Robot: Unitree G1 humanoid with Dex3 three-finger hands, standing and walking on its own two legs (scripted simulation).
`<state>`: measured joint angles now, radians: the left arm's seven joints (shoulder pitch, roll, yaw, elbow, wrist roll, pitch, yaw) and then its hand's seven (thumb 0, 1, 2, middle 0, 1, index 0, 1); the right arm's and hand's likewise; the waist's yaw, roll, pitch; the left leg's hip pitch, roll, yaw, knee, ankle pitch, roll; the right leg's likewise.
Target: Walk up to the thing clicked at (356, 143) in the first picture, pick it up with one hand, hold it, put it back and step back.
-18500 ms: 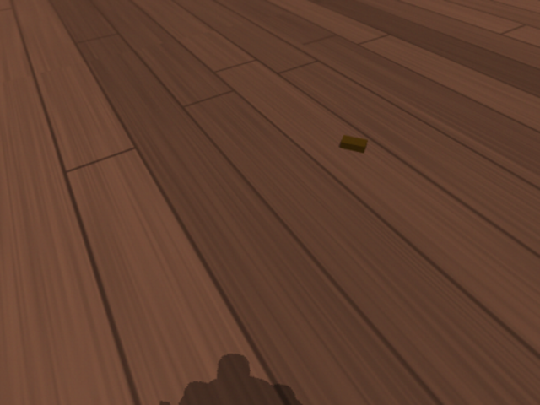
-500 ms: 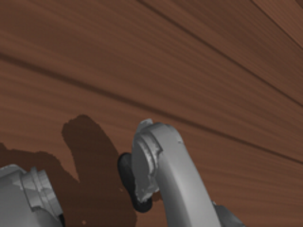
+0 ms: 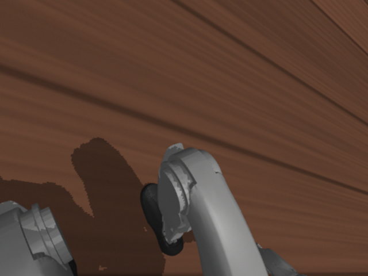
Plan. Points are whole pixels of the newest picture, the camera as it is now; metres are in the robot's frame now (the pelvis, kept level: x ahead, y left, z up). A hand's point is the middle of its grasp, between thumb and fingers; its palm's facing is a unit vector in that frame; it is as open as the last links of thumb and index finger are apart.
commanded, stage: rest palm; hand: left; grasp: from above
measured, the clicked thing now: out of the picture +0.48 +0.36 -0.29
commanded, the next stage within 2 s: close in 0.04 s
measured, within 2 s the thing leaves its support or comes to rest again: neither
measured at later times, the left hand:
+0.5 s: hand out of the picture +0.45 +0.35 -0.25, palm faces -0.46 -0.15 -0.88, open 13.0 cm
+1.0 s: hand out of the picture +0.46 +0.35 -0.26, palm faces -0.45 -0.14 -0.88, open 11.3 cm
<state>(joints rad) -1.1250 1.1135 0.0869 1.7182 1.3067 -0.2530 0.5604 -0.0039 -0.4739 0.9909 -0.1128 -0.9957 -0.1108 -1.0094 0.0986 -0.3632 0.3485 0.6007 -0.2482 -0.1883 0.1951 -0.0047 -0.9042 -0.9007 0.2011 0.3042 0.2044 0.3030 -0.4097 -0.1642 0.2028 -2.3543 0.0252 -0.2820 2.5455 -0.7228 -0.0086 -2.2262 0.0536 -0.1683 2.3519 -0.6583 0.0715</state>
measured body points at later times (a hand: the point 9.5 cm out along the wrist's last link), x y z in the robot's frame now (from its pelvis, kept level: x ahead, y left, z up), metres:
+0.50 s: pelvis +0.00 +0.00 +0.00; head +0.29 +0.14 +0.31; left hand +0.47 +0.36 -0.20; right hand +0.06 -0.25 -0.05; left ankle +0.06 +0.13 -0.27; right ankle +0.12 -0.12 -0.27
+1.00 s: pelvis +0.00 +0.00 +0.00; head +0.29 +0.14 +0.31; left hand +0.48 +0.36 -0.21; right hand +0.06 -0.25 -0.05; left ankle +0.06 +0.13 -0.27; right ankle +0.12 -0.12 -0.27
